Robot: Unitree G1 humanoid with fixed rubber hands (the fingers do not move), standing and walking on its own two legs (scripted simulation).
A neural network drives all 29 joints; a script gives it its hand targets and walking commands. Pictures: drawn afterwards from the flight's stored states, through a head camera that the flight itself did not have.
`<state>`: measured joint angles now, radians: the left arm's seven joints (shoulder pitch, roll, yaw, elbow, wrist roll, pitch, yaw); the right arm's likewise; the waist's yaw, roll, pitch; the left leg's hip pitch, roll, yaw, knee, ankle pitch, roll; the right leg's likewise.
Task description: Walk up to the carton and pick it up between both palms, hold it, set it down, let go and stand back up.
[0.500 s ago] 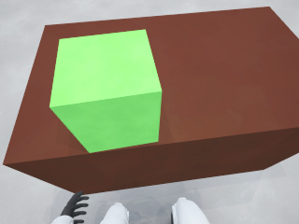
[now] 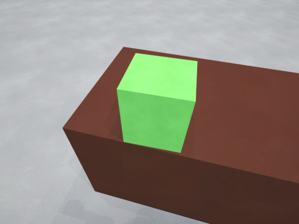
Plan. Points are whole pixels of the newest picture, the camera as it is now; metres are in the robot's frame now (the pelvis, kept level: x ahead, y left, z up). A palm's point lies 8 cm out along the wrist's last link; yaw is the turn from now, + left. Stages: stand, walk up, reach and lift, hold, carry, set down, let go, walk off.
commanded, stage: walk up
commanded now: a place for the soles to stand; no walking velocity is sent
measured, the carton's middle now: (158, 103) +0.50 +0.00 +0.04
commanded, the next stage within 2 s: none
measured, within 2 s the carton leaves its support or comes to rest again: neither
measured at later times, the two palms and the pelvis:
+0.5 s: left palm out of the picture +0.04 +0.23 -0.12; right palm out of the picture +0.04 -0.25 -0.13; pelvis +0.03 -0.01 +0.01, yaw +1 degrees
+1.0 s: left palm out of the picture +0.10 +0.24 -0.12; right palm out of the picture +0.08 -0.22 -0.13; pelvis +0.07 +0.01 +0.01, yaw -3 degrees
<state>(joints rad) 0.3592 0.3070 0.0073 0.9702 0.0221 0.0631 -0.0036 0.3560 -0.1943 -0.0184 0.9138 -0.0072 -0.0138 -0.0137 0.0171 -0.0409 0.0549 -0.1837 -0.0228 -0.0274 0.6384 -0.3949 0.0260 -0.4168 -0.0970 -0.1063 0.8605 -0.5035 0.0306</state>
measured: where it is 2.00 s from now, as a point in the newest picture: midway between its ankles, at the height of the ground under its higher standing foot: outside the picture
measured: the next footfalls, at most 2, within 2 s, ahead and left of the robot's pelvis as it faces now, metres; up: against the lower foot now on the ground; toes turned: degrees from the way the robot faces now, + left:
left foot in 1.86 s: +0.14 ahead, +0.23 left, +0.00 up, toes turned -6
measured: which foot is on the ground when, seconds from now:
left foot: down 0.00-1.00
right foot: down 0.00-1.00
